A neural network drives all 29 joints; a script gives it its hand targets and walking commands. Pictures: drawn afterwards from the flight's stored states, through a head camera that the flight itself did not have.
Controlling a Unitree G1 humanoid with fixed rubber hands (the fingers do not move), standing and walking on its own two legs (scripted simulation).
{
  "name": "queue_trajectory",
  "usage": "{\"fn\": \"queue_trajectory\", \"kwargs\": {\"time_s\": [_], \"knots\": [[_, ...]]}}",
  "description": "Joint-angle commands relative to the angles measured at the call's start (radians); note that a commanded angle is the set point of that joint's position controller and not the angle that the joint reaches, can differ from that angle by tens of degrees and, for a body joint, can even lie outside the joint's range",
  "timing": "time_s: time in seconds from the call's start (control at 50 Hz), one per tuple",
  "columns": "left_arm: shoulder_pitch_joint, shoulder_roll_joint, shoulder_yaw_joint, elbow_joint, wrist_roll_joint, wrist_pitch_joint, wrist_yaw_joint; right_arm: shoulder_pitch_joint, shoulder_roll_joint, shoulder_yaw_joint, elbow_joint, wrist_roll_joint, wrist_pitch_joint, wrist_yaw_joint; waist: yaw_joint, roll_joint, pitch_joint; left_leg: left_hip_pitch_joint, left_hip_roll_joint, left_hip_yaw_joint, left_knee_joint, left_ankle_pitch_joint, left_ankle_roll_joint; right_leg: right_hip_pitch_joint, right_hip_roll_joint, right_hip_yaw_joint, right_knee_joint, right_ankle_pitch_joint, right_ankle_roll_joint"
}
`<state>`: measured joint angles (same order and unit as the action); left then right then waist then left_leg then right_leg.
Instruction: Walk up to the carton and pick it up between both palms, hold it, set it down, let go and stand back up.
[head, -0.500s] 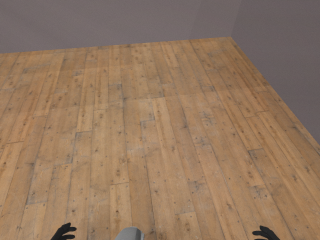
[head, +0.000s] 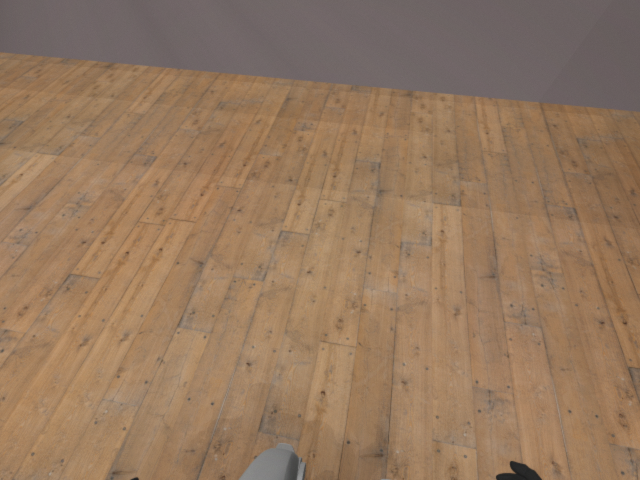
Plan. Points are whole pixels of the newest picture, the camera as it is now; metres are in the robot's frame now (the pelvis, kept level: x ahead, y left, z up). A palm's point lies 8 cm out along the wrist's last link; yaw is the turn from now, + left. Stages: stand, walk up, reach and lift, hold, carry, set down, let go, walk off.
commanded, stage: walk up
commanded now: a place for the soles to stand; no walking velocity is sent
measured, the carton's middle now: out of the picture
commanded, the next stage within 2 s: none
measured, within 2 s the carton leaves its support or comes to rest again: neither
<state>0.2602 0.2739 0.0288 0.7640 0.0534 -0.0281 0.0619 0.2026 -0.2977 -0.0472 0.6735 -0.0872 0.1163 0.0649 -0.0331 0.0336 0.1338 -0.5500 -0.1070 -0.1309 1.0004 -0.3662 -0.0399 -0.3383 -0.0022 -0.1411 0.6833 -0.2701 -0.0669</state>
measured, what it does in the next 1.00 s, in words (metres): steps to the left, turning left: left foot, then right foot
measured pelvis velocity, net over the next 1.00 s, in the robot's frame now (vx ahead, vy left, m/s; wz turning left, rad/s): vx -0.09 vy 0.20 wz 0.98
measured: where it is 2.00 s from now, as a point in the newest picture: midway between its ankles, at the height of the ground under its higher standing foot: outside the picture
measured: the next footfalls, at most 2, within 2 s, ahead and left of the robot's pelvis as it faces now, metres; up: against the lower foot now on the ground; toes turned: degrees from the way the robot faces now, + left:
left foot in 0.30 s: -0.03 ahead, +0.27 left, +0.00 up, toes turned +19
right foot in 0.60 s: +0.09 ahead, +0.11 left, +0.00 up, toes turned +30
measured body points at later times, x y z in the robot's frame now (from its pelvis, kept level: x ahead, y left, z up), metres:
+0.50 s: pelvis -0.06 +0.11 +0.00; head -0.08 +0.15 +0.45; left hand -0.07 +0.43 -0.12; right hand +0.10 -0.12 -0.10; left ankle -0.07 +0.25 -0.71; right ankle +0.06 +0.03 -0.67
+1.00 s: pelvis -0.09 +0.20 +0.01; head -0.13 +0.21 +0.45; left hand -0.31 +0.44 -0.12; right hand +0.20 +0.12 -0.08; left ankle -0.19 +0.32 -0.71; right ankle +0.05 +0.09 -0.71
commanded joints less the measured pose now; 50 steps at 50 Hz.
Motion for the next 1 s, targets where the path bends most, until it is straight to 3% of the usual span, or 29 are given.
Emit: {"fn": "queue_trajectory", "kwargs": {"time_s": [0.0, 0.06, 0.16, 0.22, 0.24, 0.26, 0.28, 0.3, 0.32, 0.34, 0.36, 0.4, 0.5, 0.54, 0.56, 0.58, 0.6, 0.62, 0.64, 0.68, 0.7, 0.72, 0.76, 0.8, 0.86, 0.9, 0.94, 0.96, 0.98], "knots": [[-0.078, 0.185, 0.057, -0.076, 0.023, -0.042, 0.011, 0.076, -0.188, -0.065, -0.012, -0.006, -0.019, 0.023, -0.025, -0.080, -0.085, -0.104, 0.134, -0.039, 0.336, 0.095, -0.026, 0.067, -0.372, 0.290, -0.442, -0.167, -0.150], [-0.071, 0.183, 0.070, -0.052, 0.019, -0.044, 0.005, 0.037, -0.151, -0.055, -0.008, 0.007, -0.014, 0.051, 0.000, -0.159, -0.082, -0.074, 0.177, -0.014, 0.348, 0.105, -0.030, 0.069, -0.381, 0.193, -0.445, -0.189, -0.177], [0.051, 0.264, 0.090, -0.016, 0.038, -0.035, 0.009, -0.051, -0.102, -0.037, -0.017, 0.049, -0.021, 0.065, 0.046, -0.229, -0.053, 0.002, 0.249, 0.080, -0.051, -0.067, -0.001, 0.143, -0.417, 0.075, -0.436, -0.237, -0.161], [0.014, 0.316, 0.115, -0.034, 0.059, -0.015, 0.010, 0.051, -0.101, -0.042, 0.016, 0.077, -0.051, 0.072, 0.008, -0.277, -0.147, 0.267, 0.209, 0.195, -0.238, -0.115, 0.044, 0.040, -0.411, -0.044, -0.356, -0.298, -0.127], [-0.003, 0.304, 0.113, -0.040, 0.057, -0.003, 0.004, 0.139, -0.110, -0.053, 0.057, 0.077, -0.062, 0.065, -0.037, -0.223, -0.199, 0.384, 0.180, 0.233, -0.317, -0.059, 0.061, -0.013, -0.381, -0.096, -0.237, -0.347, -0.100], [0.016, 0.234, 0.091, -0.040, 0.043, 0.011, -0.006, 0.234, -0.150, -0.073, 0.110, 0.068, -0.073, 0.049, -0.079, -0.026, -0.234, 0.507, 0.119, 0.217, -0.397, -0.038, 0.085, -0.113, -0.292, -0.172, -0.002, -0.393, -0.055], [-0.012, 0.140, 0.054, -0.084, 0.018, 0.024, -0.020, 0.278, -0.250, -0.099, 0.125, 0.069, -0.081, 0.032, -0.137, 0.246, -0.161, 0.493, 0.179, -0.070, -0.610, -0.183, 0.168, -0.307, -0.156, -0.197, 0.253, -0.480, 0.018], [-0.088, 0.128, 0.053, -0.147, -0.015, 0.033, -0.031, 0.200, -0.328, -0.106, 0.090, 0.061, -0.081, 0.021, -0.135, 0.319, -0.037, 0.314, 0.348, -0.475, -0.806, -0.401, 0.263, -0.470, -0.070, -0.031, 0.403, -0.500, 0.071], [-0.141, 0.168, 0.052, -0.169, -0.043, 0.032, -0.025, 0.088, -0.365, -0.110, 0.088, 0.076, -0.075, 0.012, -0.124, 0.286, 0.025, 0.189, 0.397, -0.541, -0.895, -0.440, 0.341, -0.445, -0.085, 0.096, 0.410, -0.436, 0.062], [-0.118, 0.179, 0.056, -0.156, -0.060, 0.023, -0.027, 0.033, -0.343, -0.099, 0.082, 0.063, -0.077, 0.000, -0.076, 0.263, 0.042, 0.205, 0.366, -0.456, -0.853, -0.340, 0.338, -0.432, -0.093, 0.126, 0.408, -0.346, 0.054], [-0.083, 0.186, 0.061, -0.134, -0.058, 0.011, -0.026, 0.013, -0.314, -0.090, 0.066, 0.050, -0.078, -0.009, -0.055, 0.233, 0.009, 0.208, 0.312, -0.379, -0.796, -0.260, 0.311, -0.405, -0.089, 0.130, 0.392, -0.249, 0.043], [0.050, 0.191, 0.069, -0.082, -0.053, -0.014, -0.025, -0.047, -0.282, -0.079, 0.032, 0.024, -0.076, -0.010, -0.005, 0.243, -0.068, 0.181, 0.267, -0.302, -0.726, -0.155, 0.295, -0.267, -0.065, 0.098, 0.369, -0.128, 0.037], [0.052, 0.150, 0.060, -0.120, -0.053, -0.020, -0.017, 0.018, -0.202, -0.062, 0.023, 0.036, -0.057, 0.009, -0.020, 0.207, -0.058, 0.121, 0.248, -0.390, -0.689, 0.001, 0.291, -0.074, -0.006, 0.104, 0.119, -0.119, 0.050], [0.122, 0.137, 0.059, -0.112, -0.053, -0.024, -0.010, -0.017, -0.185, -0.057, 0.003, 0.045, -0.050, 0.011, 0.032, 0.192, -0.068, 0.035, 0.193, -0.383, -0.643, -0.026, 0.240, 0.102, 0.010, 0.107, -0.063, 0.005, 0.042], [0.193, 0.142, 0.061, -0.094, -0.046, -0.028, -0.004, -0.020, -0.159, -0.046, -0.005, 0.054, -0.049, 0.011, 0.069, 0.128, -0.110, -0.057, 0.148, -0.369, -0.595, -0.107, 0.184, 0.279, -0.004, 0.131, -0.180, 0.090, 0.030], [0.237, 0.183, 0.079, -0.086, -0.023, -0.030, 0.005, 0.030, -0.112, -0.032, -0.019, 0.057, -0.047, 0.013, 0.088, -0.010, -0.143, -0.204, 0.080, -0.298, -0.491, -0.207, 0.116, 0.438, -0.100, 0.259, -0.268, -0.038, -0.004], [0.238, 0.277, 0.103, -0.093, 0.018, -0.028, 0.019, 0.103, -0.053, -0.019, -0.037, 0.045, -0.049, 0.011, 0.093, -0.243, -0.178, -0.263, -0.034, -0.104, -0.157, -0.171, 0.026, 0.436, -0.411, 0.624, -0.468, -0.446, -0.083], [0.148, 0.296, 0.110, -0.093, 0.042, -0.023, 0.031, 0.112, -0.137, -0.044, -0.043, -0.002, -0.040, 0.001, 0.050, -0.168, -0.121, -0.268, 0.063, -0.017, 0.070, -0.103, -0.019, 0.276, -0.621, 0.796, -0.580, -0.615, -0.166], [0.074, 0.268, 0.096, -0.093, 0.041, -0.028, 0.036, 0.101, -0.185, -0.053, -0.029, -0.019, -0.033, 0.008, 0.023, -0.115, -0.057, -0.227, 0.123, -0.010, 0.142, -0.061, -0.019, 0.191, -0.599, 0.717, -0.580, -0.565, -0.188], [0.008, 0.181, 0.076, -0.089, 0.028, -0.045, 0.020, 0.120, -0.193, -0.063, 0.000, -0.007, -0.034, 0.032, 0.000, -0.071, -0.002, -0.153, 0.178, -0.023, 0.171, 0.046, -0.018, 0.130, -0.450, 0.422, -0.514, -0.339, -0.148], [-0.015, 0.169, 0.070, -0.089, 0.022, -0.046, 0.014, 0.160, -0.180, -0.059, 0.017, 0.005, -0.035, 0.043, -0.015, -0.103, -0.037, -0.095, 0.178, -0.004, 0.183, 0.081, -0.017, 0.106, -0.391, 0.281, -0.497, -0.280, -0.122], [-0.028, 0.177, 0.076, -0.087, 0.022, -0.042, 0.009, 0.170, -0.155, -0.051, 0.022, 0.015, -0.037, 0.057, -0.012, -0.166, -0.042, -0.063, 0.186, 0.040, 0.194, 0.098, -0.020, 0.085, -0.374, 0.207, -0.498, -0.273, -0.129], [-0.037, 0.200, 0.091, -0.077, 0.019, -0.039, 0.004, 0.118, -0.133, -0.047, -0.001, 0.034, -0.037, 0.077, 0.002, -0.233, -0.032, -0.043, 0.235, 0.064, 0.133, 0.075, -0.019, 0.076, -0.381, 0.134, -0.511, -0.320, -0.145], [-0.004, 0.225, 0.096, -0.067, 0.023, -0.038, 0.003, 0.043, -0.123, -0.044, -0.022, 0.046, -0.037, 0.081, 0.034, -0.231, 0.007, -0.064, 0.264, 0.092, 0.029, 0.027, -0.012, 0.101, -0.418, 0.106, -0.519, -0.362, -0.162], [0.014, 0.275, 0.105, -0.052, 0.036, -0.037, 0.000, 0.009, -0.127, -0.049, -0.021, 0.060, -0.049, 0.084, 0.046, -0.233, -0.038, 0.056, 0.277, 0.157, -0.118, -0.066, 0.014, 0.096, -0.441, 0.014, -0.508, -0.422, -0.161], [-0.014, 0.299, 0.119, -0.051, 0.040, -0.031, -0.006, 0.073, -0.107, -0.057, -0.005, 0.074, -0.068, 0.080, 0.019, -0.271, -0.083, 0.214, 0.250, 0.226, -0.194, -0.081, 0.045, 0.030, -0.427, -0.052, -0.459, -0.470, -0.140], [0.004, 0.274, 0.108, -0.048, 0.037, -0.018, -0.018, 0.134, -0.123, -0.070, 0.044, 0.069, -0.086, 0.059, -0.003, -0.165, -0.083, 0.330, 0.188, 0.306, -0.281, -0.040, 0.077, -0.006, -0.401, -0.107, -0.312, -0.495, -0.121], [0.006, 0.245, 0.094, -0.045, 0.030, -0.007, -0.029, 0.215, -0.149, -0.087, 0.076, 0.066, -0.098, 0.040, -0.049, -0.059, -0.114, 0.435, 0.154, 0.303, -0.366, -0.035, 0.097, -0.051, -0.344, -0.167, -0.130, -0.499, -0.092], [0.003, 0.162, 0.061, -0.068, 0.012, 0.004, -0.047, 0.306, -0.227, -0.112, 0.116, 0.066, -0.113, 0.014, -0.109, 0.179, -0.109, 0.512, 0.135, 0.155, -0.508, -0.161, 0.149, -0.145, -0.230, -0.234, 0.225, -0.407, -0.031]]}}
